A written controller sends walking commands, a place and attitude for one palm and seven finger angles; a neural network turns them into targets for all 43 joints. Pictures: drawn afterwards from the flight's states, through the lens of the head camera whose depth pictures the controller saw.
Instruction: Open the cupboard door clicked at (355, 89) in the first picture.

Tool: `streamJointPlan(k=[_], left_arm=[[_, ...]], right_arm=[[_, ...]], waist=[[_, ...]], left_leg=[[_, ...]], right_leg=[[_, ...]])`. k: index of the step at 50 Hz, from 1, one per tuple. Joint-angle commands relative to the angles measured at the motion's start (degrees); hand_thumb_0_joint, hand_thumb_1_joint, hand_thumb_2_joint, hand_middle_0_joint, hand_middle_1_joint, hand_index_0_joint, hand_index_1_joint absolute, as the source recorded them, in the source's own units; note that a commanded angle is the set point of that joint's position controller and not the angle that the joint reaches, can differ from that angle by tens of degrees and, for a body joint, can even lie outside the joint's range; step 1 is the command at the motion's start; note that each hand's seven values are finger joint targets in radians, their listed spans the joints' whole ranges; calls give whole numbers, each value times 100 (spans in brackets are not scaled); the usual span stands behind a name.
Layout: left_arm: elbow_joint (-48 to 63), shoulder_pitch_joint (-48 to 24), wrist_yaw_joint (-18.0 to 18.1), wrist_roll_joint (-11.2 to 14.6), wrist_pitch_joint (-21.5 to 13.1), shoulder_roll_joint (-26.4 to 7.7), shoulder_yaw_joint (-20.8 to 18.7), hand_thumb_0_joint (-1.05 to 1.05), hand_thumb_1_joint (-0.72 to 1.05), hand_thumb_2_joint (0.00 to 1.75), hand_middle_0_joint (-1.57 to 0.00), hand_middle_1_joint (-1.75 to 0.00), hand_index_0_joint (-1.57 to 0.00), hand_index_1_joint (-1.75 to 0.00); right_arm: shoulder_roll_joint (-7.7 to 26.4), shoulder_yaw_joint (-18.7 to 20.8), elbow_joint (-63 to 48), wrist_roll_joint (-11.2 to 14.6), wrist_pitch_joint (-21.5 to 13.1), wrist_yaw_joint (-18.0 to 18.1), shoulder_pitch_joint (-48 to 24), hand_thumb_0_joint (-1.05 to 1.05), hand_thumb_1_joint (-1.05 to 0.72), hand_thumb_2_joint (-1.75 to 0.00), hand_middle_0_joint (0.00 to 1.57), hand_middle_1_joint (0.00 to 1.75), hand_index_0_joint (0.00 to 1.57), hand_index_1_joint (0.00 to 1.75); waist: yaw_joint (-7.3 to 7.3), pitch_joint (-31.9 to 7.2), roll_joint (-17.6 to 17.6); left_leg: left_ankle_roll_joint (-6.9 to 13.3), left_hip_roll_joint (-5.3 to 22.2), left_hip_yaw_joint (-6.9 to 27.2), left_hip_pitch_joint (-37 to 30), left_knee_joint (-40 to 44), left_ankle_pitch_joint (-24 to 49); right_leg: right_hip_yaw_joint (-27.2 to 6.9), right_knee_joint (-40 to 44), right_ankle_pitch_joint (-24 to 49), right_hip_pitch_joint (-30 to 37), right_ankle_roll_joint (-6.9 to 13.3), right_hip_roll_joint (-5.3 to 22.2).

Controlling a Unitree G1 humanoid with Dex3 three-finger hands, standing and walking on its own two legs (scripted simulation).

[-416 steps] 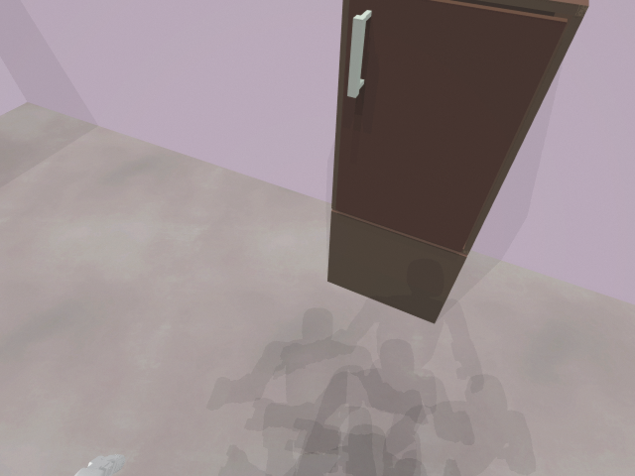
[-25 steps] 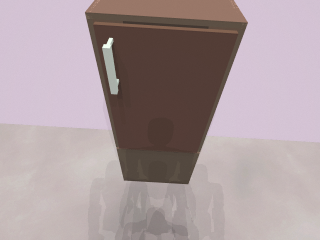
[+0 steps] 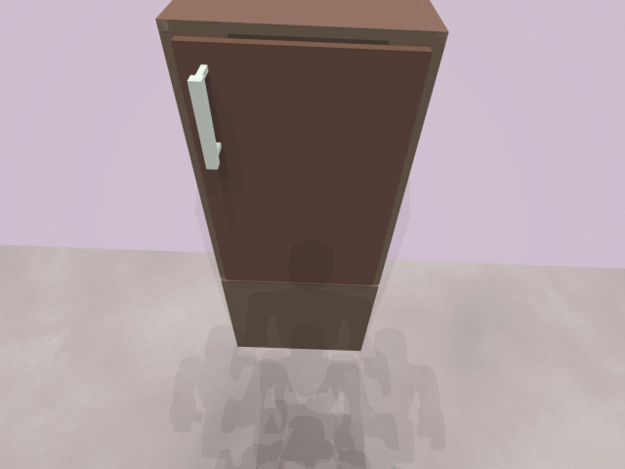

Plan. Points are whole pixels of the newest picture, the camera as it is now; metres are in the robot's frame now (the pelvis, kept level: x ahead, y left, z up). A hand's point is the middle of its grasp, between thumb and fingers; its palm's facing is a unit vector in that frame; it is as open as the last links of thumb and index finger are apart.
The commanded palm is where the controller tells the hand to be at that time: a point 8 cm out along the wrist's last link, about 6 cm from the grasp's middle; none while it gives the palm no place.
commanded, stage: come to a stop and stand still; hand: left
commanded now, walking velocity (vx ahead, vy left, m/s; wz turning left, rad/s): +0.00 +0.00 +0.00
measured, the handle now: (208, 119) +0.59 +0.20 +0.15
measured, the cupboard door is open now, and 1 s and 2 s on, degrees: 0 0 0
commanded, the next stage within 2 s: look again from close up in 0.30 s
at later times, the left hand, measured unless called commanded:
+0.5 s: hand out of the picture -0.05 +0.19 -0.17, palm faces +0.03 -0.98 -0.18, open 7.4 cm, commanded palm none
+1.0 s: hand out of the picture -0.01 +0.18 -0.17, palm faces +0.02 -0.99 -0.17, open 7.4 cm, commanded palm none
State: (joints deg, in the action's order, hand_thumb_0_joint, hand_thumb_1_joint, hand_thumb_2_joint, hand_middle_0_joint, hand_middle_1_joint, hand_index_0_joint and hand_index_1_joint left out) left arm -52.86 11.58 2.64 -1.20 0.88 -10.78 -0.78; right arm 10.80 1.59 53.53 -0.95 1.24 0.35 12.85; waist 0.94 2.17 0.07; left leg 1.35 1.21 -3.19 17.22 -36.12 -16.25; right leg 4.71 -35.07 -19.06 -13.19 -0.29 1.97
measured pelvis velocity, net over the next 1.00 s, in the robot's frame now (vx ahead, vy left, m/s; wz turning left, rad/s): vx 0.00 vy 0.01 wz -0.01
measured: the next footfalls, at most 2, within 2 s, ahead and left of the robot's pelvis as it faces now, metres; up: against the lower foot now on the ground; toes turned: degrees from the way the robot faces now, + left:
none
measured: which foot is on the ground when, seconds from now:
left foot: down 0.00-1.00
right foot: down 0.00-1.00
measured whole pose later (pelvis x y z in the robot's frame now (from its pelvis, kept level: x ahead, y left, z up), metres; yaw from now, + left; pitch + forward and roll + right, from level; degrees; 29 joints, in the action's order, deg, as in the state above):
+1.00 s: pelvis +0.00 +0.01 +0.01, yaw +0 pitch -1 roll +0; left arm -62.3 18.5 2.0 -1.2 -1.1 -8.8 0.4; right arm 8.5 -0.1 63.0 -0.5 -0.8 0.8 16.7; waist -0.1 0.3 1.2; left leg 2.5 -0.5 -4.3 14.8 -26.0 -10.4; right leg 3.8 -26.1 -13.5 -11.6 -1.4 3.0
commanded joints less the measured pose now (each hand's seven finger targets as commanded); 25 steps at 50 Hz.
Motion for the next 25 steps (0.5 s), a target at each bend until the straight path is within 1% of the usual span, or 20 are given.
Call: streamJointPlan(k=[1,2,3,4,6,7,8,9,10,11,12,13,15,17,21,23,24,25], left_arm=[[353,388,-53,-12,-76,-753,-126,0,90,90,-20,-30,-20,-30],[357,393,-64,-11,-78,-762,-118,0,90,90,-20,-30,-20,-30],[360,426,-73,-13,-80,-748,-116,0,90,90,-20,-30,-20,-30],[364,440,-73,-21,-88,-739,-108,0,90,90,-20,-30,-20,-30],[335,534,-80,-16,-97,-704,-108,0,90,90,-20,-30,-20,-30],[300,591,-84,-15,-100,-677,-105,0,90,90,-20,-30,-20,-30],[280,651,-88,-14,-104,-672,-103,0,90,90,-20,-30,-20,-30],[240,712,-85,-18,-112,-648,-95,0,90,90,-20,-30,-20,-30],[203,781,-87,-18,-114,-618,-91,0,90,90,-20,-30,-20,-30],[149,848,-95,-15,-125,-600,-79,0,90,90,-20,-30,-20,-30],[90,887,-96,-9,-133,-596,-69,0,90,90,-20,-30,-20,-30],[48,944,-100,-4,-144,-573,-60,0,90,90,-20,-30,-20,-30],[-48,997,-101,-6,-143,-561,-46,0,90,90,-20,-30,-20,-30],[-167,1097,-101,1,-154,-544,-27,0,90,90,-20,-30,-20,-30],[-357,1211,-96,7,-189,-504,-2,0,90,90,-20,-30,-20,-30],[-458,1237,-92,17,-199,-479,13,0,90,90,-20,-30,-20,-30],[-475,1237,-86,13,-194,-473,21,0,90,90,-20,-30,-20,-30],[-515,1255,-83,10,-198,-451,25,0,90,90,-20,-30,-20,-30]], right_arm=[[606,82,-404,-56,-117,12,136,0,-90,-90,20,30,20,30],[623,82,-387,-61,-113,10,185,0,-90,-90,20,30,20,30],[624,80,-379,-66,-113,7,236,0,-90,-90,20,30,20,30],[600,74,-374,-60,-126,13,283,0,-90,-90,20,30,20,30],[617,64,-334,-58,-140,13,333,0,-90,-90,20,30,20,30],[621,57,-316,-58,-147,15,353,0,-90,-90,20,30,20,30],[600,48,-287,-54,-156,16,381,0,-90,-90,20,30,20,30],[579,45,-255,-50,-174,25,429,0,-90,-90,20,30,20,30],[588,43,-235,-42,-184,27,418,0,-90,-90,20,30,20,30],[596,39,-200,-39,-192,30,414,0,-90,-90,20,30,20,30],[583,26,-152,-33,-200,31,444,0,-90,-90,20,30,20,30],[585,18,-117,-31,-204,35,467,0,-90,-90,20,30,20,30],[579,8,-15,-19,-215,39,505,0,-90,-90,20,30,20,30],[581,3,84,-12,-222,42,540,0,-90,-90,20,30,20,30],[541,-23,266,12,-252,52,614,0,-90,-90,20,30,20,30],[508,-36,374,15,-261,57,655,0,-90,-90,20,30,20,30],[505,-40,403,23,-261,59,672,0,-90,-90,20,30,20,30],[495,-35,444,26,-270,61,683,0,-90,-90,20,30,20,30]], waist=[[-45,291,-175],[-16,271,-52],[-4,222,-32],[13,221,-13],[-5,164,16],[-7,169,-70],[-24,175,-37],[-30,92,-101],[-51,80,-57],[-71,85,-79],[-72,83,5],[-79,82,-7],[-81,143,-140],[-99,147,-183],[-119,110,-13],[-109,83,-47],[-112,159,-37],[-118,156,-78]], left_leg=[[113,354,687,365,1179,-714],[95,322,638,315,1155,-821],[93,300,617,254,1151,-846],[101,334,630,200,1214,-829],[103,343,667,255,1241,-864],[104,356,684,282,1290,-935],[114,357,726,345,1345,-931],[130,399,761,313,1431,-898],[140,422,803,356,1462,-941],[136,416,789,390,1464,-926],[133,411,795,391,1478,-869],[123,395,770,368,1455,-813],[129,431,831,371,1597,-908],[127,450,857,397,1664,-926],[120,445,800,333,1654,-652],[115,436,805,258,1665,-558],[117,462,820,255,1720,-579],[121,463,846,293,1750,-590]], right_leg=[[-658,1110,-637,-539,288,335],[-696,1198,-851,-652,296,367],[-739,1267,-970,-728,301,391],[-708,1289,-948,-752,289,381],[-708,1302,-944,-714,262,364],[-691,1310,-970,-729,260,361],[-697,1321,-919,-662,256,359],[-619,1284,-780,-566,242,337],[-597,1270,-723,-512,227,330],[-620,1293,-678,-474,223,338],[-632,1313,-641,-430,230,360],[-671,1362,-650,-440,237,379],[-608,1360,-608,-447,212,367],[-600,1346,-494,-362,205,359],[-600,1405,-283,-211,206,424],[-601,1413,-238,-211,210,433],[-560,1408,-203,-217,199,410],[-555,1388,-144,-180,193,409]])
